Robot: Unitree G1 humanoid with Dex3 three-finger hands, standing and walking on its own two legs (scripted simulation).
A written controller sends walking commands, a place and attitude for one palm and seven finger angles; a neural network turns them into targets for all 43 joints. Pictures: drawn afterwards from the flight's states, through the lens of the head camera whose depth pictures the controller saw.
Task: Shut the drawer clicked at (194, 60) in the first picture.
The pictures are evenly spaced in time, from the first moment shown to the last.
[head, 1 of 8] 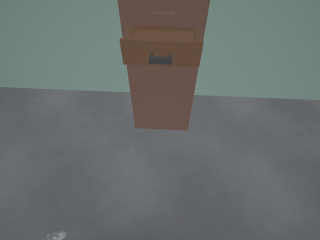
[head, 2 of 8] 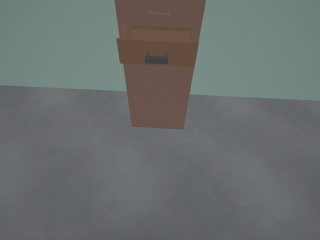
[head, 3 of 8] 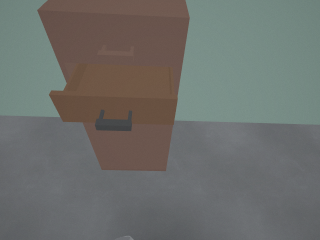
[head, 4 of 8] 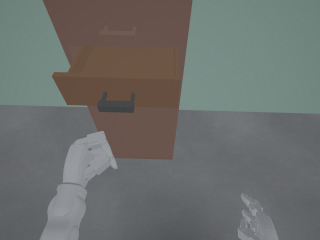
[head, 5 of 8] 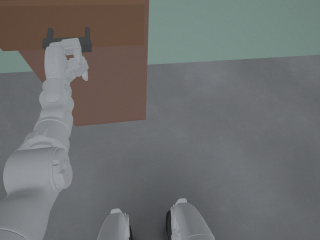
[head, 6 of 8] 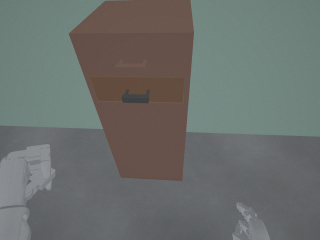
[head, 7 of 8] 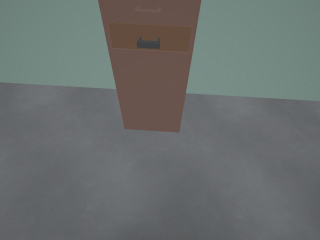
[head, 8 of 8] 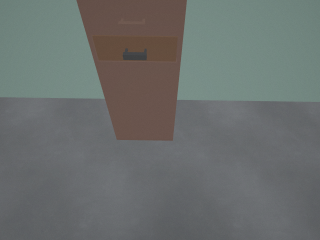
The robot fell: no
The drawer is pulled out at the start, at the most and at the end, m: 0.16 0.16 0.00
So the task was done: yes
